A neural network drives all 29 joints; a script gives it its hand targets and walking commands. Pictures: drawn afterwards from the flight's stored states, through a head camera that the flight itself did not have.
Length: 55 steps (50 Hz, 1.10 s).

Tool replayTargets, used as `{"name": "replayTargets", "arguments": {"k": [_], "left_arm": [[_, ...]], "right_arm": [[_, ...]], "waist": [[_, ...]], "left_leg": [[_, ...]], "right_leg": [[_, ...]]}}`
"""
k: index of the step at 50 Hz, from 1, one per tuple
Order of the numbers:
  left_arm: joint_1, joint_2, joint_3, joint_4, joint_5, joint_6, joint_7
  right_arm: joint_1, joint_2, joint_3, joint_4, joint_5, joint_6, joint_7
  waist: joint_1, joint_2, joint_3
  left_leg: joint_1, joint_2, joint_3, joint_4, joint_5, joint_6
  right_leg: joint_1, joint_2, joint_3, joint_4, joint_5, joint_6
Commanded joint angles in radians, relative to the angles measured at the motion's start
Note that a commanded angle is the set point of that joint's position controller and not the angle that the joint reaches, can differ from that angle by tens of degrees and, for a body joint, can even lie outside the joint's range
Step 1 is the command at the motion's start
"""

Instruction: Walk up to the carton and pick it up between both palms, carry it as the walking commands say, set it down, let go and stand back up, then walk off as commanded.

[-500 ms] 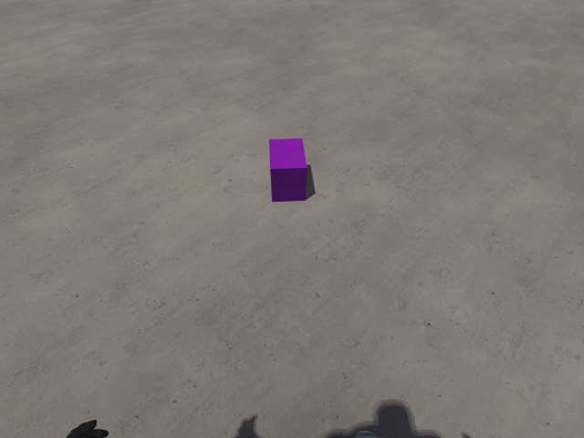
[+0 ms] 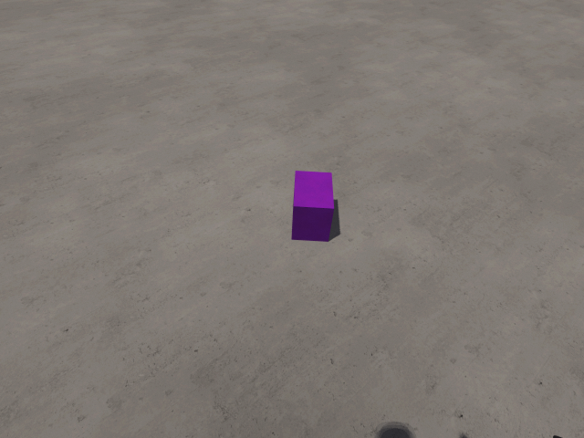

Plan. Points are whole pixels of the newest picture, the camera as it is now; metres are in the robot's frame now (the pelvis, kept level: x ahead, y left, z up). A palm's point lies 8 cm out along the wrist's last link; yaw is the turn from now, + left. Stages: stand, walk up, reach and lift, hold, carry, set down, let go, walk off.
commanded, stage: walk up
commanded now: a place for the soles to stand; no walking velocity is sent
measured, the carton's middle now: (311, 205) +1.25 -0.03 -0.65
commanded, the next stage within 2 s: none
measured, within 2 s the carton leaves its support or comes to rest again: neither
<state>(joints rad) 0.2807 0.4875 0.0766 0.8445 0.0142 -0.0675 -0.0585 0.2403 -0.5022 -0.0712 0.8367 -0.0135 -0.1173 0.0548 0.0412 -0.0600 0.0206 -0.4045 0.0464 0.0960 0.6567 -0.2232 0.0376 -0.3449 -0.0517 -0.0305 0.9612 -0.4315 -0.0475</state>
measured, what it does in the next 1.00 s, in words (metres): walks ahead: right foot, then left foot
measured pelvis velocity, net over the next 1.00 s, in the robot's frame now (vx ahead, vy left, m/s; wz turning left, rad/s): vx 0.41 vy -0.09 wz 0.02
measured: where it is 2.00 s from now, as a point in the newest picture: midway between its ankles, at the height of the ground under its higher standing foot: (315, 309)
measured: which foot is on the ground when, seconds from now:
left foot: down 0.00-0.30, up 0.32-0.58, down 0.60-0.92, up 0.94-1.00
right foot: up 0.00-0.28, down 0.30-0.62, up 0.64-0.90, down 0.92-1.00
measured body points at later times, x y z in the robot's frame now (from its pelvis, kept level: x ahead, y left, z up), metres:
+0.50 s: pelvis +0.21 -0.05 +0.01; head +0.22 -0.06 +0.46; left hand +0.30 +0.31 -0.06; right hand +0.30 -0.38 -0.09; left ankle +0.26 +0.07 -0.69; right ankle +0.25 -0.17 -0.72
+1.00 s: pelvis +0.41 -0.09 +0.00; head +0.42 -0.09 +0.45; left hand +0.53 +0.26 -0.08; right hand +0.49 -0.44 -0.09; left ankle +0.37 +0.06 -0.68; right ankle +0.50 -0.21 -0.72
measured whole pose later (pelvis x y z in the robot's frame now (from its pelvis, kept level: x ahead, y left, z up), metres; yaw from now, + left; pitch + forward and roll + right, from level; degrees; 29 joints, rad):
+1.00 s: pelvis +0.41 -0.09 +0.00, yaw +1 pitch -2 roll -1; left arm 0.22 0.48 0.09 0.82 0.00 -0.10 -0.04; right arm 0.31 -0.51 -0.05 0.84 0.00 -0.07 0.04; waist -0.02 0.03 0.05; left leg -0.36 0.07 -0.03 1.01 -0.45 0.03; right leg -0.40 -0.03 -0.08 0.65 -0.21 -0.03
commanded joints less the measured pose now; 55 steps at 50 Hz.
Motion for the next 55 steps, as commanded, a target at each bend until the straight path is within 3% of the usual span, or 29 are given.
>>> {"name": "replayTargets", "arguments": {"k": [1,5,9,10,12,13,14,15,17,19,21,25,27,28,29,30,31,33,35,38,42,43,44,45,46,47,48,51,55], "left_arm": [[-0.051,0.185,0.037,-0.052,-0.006,-0.027,-0.007],[-0.098,0.16,0.031,-0.044,-0.002,-0.017,-0.023],[-0.129,0.137,0.04,-0.031,0.006,-0.022,-0.036],[-0.11,0.139,0.045,-0.025,0.003,-0.025,-0.034],[-0.036,0.166,0.06,-0.012,0.003,-0.035,-0.02],[0.058,0.231,0.081,0.023,0.005,-0.037,-0.011],[0.146,0.309,0.1,0.008,0.002,-0.045,0.001],[0.091,0.317,0.093,-0.019,-0.004,-0.042,0.009],[0.0,0.276,0.086,-0.064,-0.019,-0.04,0.016],[-0.062,0.257,0.08,-0.064,-0.014,-0.028,0.015],[-0.047,0.245,0.077,-0.082,-0.009,-0.03,0.011],[-0.101,0.234,0.052,-0.106,-0.009,-0.032,0.005],[-0.112,0.191,0.038,-0.108,-0.007,-0.023,-0.001],[-0.103,0.154,0.024,-0.111,-0.009,-0.021,-0.002],[-0.113,0.109,0.008,-0.137,-0.016,-0.018,0.0],[-0.121,0.111,0.015,-0.143,-0.011,-0.017,0.006],[-0.107,0.202,0.033,-0.104,0.001,-0.011,0.013],[-0.073,0.203,0.027,-0.08,-0.007,-0.019,0.011],[-0.038,0.194,0.032,-0.04,-0.011,-0.027,0.005],[-0.043,0.165,0.035,-0.062,-0.006,-0.019,-0.005],[-0.013,0.143,0.046,-0.045,-0.008,-0.03,-0.013],[0.014,0.174,0.062,-0.023,-0.005,-0.036,-0.004],[0.094,0.209,0.079,-0.008,0.001,-0.037,0.005],[0.19,0.297,0.097,-0.014,0.008,-0.043,0.021],[0.176,0.349,0.103,-0.03,-0.002,-0.046,0.028],[0.106,0.332,0.097,-0.049,-0.024,-0.044,0.031],[0.046,0.281,0.085,-0.072,-0.026,-0.043,0.032],[-0.019,0.254,0.084,-0.083,-0.01,-0.029,0.023],[-0.023,0.229,0.055,-0.091,-0.007,-0.031,0.015]], "right_arm": [[0.05,-0.243,-0.062,-0.04,0.007,-0.003,-0.014],[0.049,-0.25,-0.066,-0.039,0.014,0.002,-0.008],[0.026,-0.229,-0.052,-0.066,0.02,0.005,0.001],[0.019,-0.238,-0.053,-0.061,0.019,0.007,0.004],[-0.002,-0.189,-0.031,-0.059,0.018,0.006,0.005],[0.027,-0.156,-0.015,-0.082,0.02,0.003,0.006],[0.019,-0.114,-0.004,-0.115,0.022,0.007,0.003],[0.002,-0.179,-0.013,-0.098,0.018,0.021,-0.01],[0.092,-0.204,-0.011,-0.045,0.016,0.019,-0.016],[0.093,-0.199,-0.018,-0.026,0.031,0.017,-0.006],[0.135,-0.201,-0.027,-0.012,0.02,0.021,0.002],[0.099,-0.163,-0.027,-0.011,0.004,0.015,0.013],[0.135,-0.159,-0.034,0.005,-0.005,0.004,0.009],[0.192,-0.198,-0.053,0.023,-0.014,0.0,-0.001],[0.255,-0.265,-0.068,0.019,-0.02,-0.003,-0.01],[0.236,-0.32,-0.075,-0.012,-0.016,-0.008,-0.019],[0.155,-0.308,-0.08,-0.038,0.005,-0.005,-0.023],[0.101,-0.268,-0.068,-0.037,0.02,-0.001,-0.024],[0.093,-0.227,-0.054,-0.024,0.011,0.003,-0.022],[0.085,-0.242,-0.054,-0.036,0.01,0.007,-0.016],[-0.004,-0.213,-0.039,-0.068,0.008,0.017,-0.003],[0.01,-0.178,-0.027,-0.072,0.013,0.018,-0.002],[0.026,-0.154,-0.009,-0.085,0.016,0.015,0.001],[0.014,-0.114,-0.004,-0.118,0.018,0.016,-0.004],[-0.008,-0.158,-0.01,-0.123,0.012,0.026,-0.013],[0.011,-0.212,-0.02,-0.08,0.012,0.037,-0.022],[0.08,-0.216,-0.016,-0.063,0.008,0.031,-0.022],[0.132,-0.18,-0.012,-0.025,0.028,0.032,-0.006],[0.088,-0.165,-0.024,-0.028,0.008,0.032,0.013]], "waist": [[-0.075,0.235,0.054],[-0.094,0.285,0.024],[-0.069,0.199,0.055],[-0.05,0.226,0.008],[0.021,0.111,-0.009],[0.055,-0.043,-0.05],[0.113,-0.32,-0.1],[0.08,-0.119,-0.04],[0.024,-0.035,-0.039],[-0.01,-0.148,-0.03],[-0.015,-0.182,-0.011],[-0.041,-0.135,-0.02],[-0.084,-0.025,-0.018],[-0.125,0.088,-0.071],[-0.155,0.295,-0.077],[-0.142,0.339,-0.025],[-0.115,0.174,0.037],[-0.095,0.136,0.052],[-0.066,0.202,0.089],[-0.087,0.302,0.04],[-0.012,0.231,0.018],[0.011,0.148,-0.016],[0.055,0.037,-0.064],[0.099,-0.193,-0.099],[0.092,-0.138,-0.075],[0.055,-0.012,-0.017],[0.009,0.014,0.013],[-0.019,-0.183,0.013],[-0.023,-0.129,0.034]], "left_leg": [[0.189,0.285,-0.367,-0.428,-0.325,0.208],[0.202,0.257,-0.274,-0.445,-0.282,0.207],[0.134,0.223,-0.192,-0.414,-0.191,0.168],[0.106,0.212,-0.15,-0.349,-0.157,0.138],[-0.057,0.153,-0.077,-0.158,-0.117,0.097],[-0.181,0.081,0.003,0.053,-0.076,0.049],[-0.353,-0.034,-0.004,0.359,-0.266,0.004],[-0.388,-0.033,-0.138,0.477,-0.288,0.003],[-0.345,0.044,-0.163,0.435,-0.161,0.0],[-0.218,0.068,-0.138,0.262,-0.224,-0.014],[-0.165,0.06,-0.093,0.217,-0.185,-0.031],[0.083,0.042,-0.052,0.013,-0.018,-0.018],[0.239,-0.018,0.003,-0.101,0.033,-0.007],[0.371,-0.009,-0.058,-0.118,-0.037,0.023],[0.44,0.174,-0.358,-0.285,-0.347,0.088],[0.451,0.365,-0.725,-0.474,-0.643,0.197],[0.363,0.387,-0.708,-0.474,-0.662,0.232],[0.315,0.373,-0.603,-0.453,-0.468,0.255],[0.225,0.239,-0.343,-0.393,-0.227,0.2],[0.246,0.232,-0.263,-0.364,-0.056,0.198],[0.049,0.169,-0.128,-0.235,-0.111,0.134],[-0.025,0.13,-0.073,-0.144,-0.093,0.096],[-0.177,0.083,-0.029,0.052,-0.09,0.06],[-0.348,-0.022,0.015,0.358,-0.202,0.022],[-0.42,-0.036,-0.11,0.491,-0.33,0.001],[-0.362,0.011,-0.191,0.524,-0.244,0.003],[-0.341,0.045,-0.177,0.474,-0.183,0.009],[-0.189,0.067,-0.112,0.249,-0.257,-0.022],[0.027,0.049,-0.062,0.07,-0.082,-0.026]], "right_leg": [[-0.297,-0.077,0.059,-0.034,-0.02,0.031],[-0.217,-0.064,0.005,-0.183,0.133,0.056],[-0.088,-0.013,-0.045,-0.336,0.244,0.039],[0.021,0.003,-0.062,-0.386,0.263,0.035],[0.252,0.015,-0.047,-0.425,0.215,0.003],[0.389,-0.058,0.093,-0.51,0.03,-0.053],[0.501,-0.293,0.503,-0.694,-0.257,-0.149],[0.413,-0.371,0.661,-0.748,-0.365,-0.224],[0.401,-0.308,0.521,-0.683,-0.088,-0.229],[0.237,-0.252,0.297,-0.699,-0.045,-0.204],[0.145,-0.244,0.249,-0.708,-0.088,-0.205],[-0.017,-0.224,0.172,-0.65,-0.029,-0.171],[-0.14,-0.177,0.107,-0.541,-0.114,-0.134],[-0.23,-0.122,0.063,-0.403,-0.136,-0.101],[-0.382,-0.033,-0.04,-0.15,-0.158,-0.052],[-0.518,0.059,-0.041,0.076,-0.109,-0.013],[-0.478,-0.018,0.068,0.123,-0.028,0.004],[-0.426,-0.056,0.091,0.064,-0.012,0.015],[-0.302,-0.063,0.067,-0.045,0.041,0.036],[-0.208,-0.038,0.003,-0.182,0.081,0.046],[0.094,0.021,-0.071,-0.404,0.256,0.032],[0.234,0.04,-0.067,-0.424,0.276,0.007],[0.38,-0.02,0.041,-0.461,0.083,-0.038],[0.481,-0.234,0.422,-0.605,-0.171,-0.143],[0.436,-0.397,0.725,-0.743,-0.339,-0.244],[0.339,-0.397,0.686,-0.735,-0.286,-0.235],[0.309,-0.334,0.565,-0.696,-0.145,-0.228],[0.158,-0.242,0.251,-0.677,-0.011,-0.213],[-0.053,-0.243,0.195,-0.659,-0.052,-0.192]]}}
